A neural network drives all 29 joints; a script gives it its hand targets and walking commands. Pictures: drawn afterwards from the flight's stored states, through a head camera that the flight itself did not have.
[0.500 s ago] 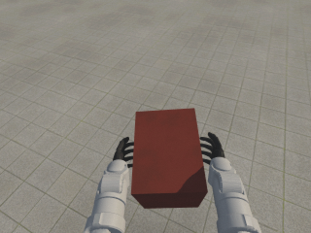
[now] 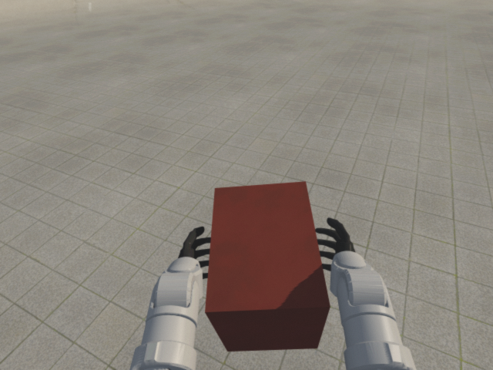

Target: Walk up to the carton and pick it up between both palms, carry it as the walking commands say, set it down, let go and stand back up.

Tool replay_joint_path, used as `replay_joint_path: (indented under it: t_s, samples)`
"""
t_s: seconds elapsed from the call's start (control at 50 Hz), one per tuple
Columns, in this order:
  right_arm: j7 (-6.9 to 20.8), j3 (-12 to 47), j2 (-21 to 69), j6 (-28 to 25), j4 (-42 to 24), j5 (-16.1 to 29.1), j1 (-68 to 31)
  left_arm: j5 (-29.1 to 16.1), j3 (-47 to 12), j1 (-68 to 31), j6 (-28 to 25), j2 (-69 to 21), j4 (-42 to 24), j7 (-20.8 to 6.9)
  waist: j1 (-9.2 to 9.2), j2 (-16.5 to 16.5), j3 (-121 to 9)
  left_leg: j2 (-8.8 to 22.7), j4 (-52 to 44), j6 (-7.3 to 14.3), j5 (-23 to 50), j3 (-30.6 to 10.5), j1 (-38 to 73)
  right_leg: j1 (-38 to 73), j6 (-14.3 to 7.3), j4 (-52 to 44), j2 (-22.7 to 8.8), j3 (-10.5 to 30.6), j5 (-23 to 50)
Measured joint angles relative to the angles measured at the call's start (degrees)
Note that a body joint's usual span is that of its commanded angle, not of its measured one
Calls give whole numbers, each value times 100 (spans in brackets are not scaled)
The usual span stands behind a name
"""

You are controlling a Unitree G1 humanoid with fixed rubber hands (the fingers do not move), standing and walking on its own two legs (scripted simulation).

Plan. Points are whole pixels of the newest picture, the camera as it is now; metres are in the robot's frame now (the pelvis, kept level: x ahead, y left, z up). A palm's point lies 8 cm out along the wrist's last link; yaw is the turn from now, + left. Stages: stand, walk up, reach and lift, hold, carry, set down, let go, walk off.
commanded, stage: reach and lift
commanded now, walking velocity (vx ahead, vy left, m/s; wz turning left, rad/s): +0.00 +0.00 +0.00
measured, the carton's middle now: (265, 268) +0.35 -0.01 -0.02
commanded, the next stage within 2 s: hold in 1.12 s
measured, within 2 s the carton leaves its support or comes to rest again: neither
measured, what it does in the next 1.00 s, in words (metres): stands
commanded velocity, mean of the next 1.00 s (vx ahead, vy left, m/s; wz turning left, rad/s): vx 0.00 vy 0.00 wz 0.00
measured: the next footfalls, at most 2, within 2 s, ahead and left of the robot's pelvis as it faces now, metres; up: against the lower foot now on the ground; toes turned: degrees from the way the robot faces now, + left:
none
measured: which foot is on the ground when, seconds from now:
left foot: down 0.00-1.00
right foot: down 0.00-1.00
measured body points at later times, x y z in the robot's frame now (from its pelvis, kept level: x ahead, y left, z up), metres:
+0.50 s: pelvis +0.00 +0.00 +0.00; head -0.04 -0.01 +0.45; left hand +0.31 +0.13 +0.04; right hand +0.32 -0.14 +0.05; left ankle +0.01 +0.12 -0.74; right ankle +0.05 -0.13 -0.74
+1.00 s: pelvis +0.00 +0.00 +0.00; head -0.06 -0.01 +0.45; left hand +0.30 +0.13 +0.04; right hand +0.31 -0.13 +0.05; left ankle +0.01 +0.12 -0.74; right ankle +0.05 -0.13 -0.74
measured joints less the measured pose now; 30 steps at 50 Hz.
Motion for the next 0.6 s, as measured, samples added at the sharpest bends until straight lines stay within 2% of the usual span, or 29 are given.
replay_joint_path:
  t_s: [0.18,0.6]
  samples:
    - [43,-8,19,212,0,-121,-52,55,-9,4,181,1,-14,-21,-31,-20,42,0,-99,-2,35,2,167,152,-1,-68,-5,6,19]
    - [18,187,16,237,-107,-93,-34,2,-117,181,218,60,-297,-26,57,-15,125,25,-136,-36,38,-28,174,142,-28,-59,19,-19,-3]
